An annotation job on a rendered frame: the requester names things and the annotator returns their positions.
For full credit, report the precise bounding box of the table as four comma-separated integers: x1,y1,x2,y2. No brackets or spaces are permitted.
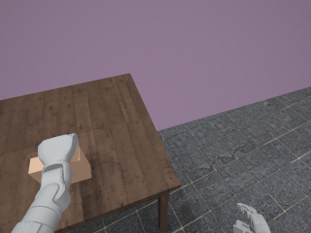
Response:
0,73,181,233

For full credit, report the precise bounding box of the left robot forearm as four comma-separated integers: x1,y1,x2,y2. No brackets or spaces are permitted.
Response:
11,160,72,233

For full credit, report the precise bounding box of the sponge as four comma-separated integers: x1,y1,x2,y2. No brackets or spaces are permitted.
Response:
28,147,91,183

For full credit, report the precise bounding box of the left robot hand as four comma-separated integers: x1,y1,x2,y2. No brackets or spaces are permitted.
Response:
38,133,80,181

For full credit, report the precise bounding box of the right robot hand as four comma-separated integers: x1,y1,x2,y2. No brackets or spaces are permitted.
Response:
233,203,271,233

